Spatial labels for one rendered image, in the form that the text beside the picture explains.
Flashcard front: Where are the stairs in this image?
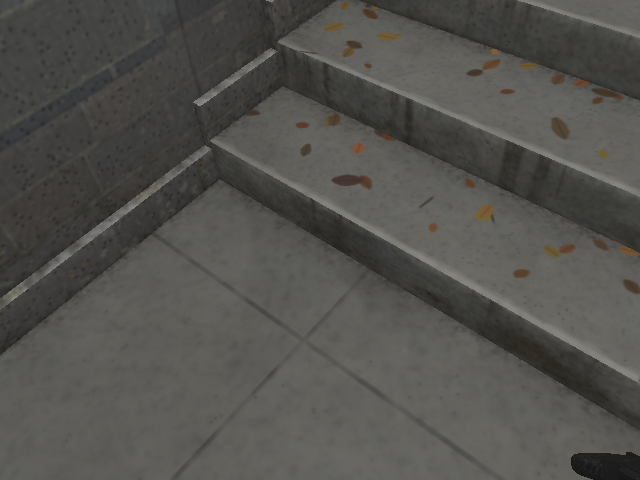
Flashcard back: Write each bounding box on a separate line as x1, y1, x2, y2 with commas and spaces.
210, 0, 640, 430

